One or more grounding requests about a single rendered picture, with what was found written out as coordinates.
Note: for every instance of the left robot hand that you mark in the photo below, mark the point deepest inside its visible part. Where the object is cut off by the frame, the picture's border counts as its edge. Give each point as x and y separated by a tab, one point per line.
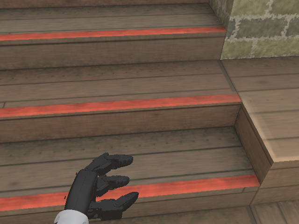
87	186

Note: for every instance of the robot left forearm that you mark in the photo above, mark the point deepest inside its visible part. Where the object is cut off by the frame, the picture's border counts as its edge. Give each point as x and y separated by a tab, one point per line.
70	216

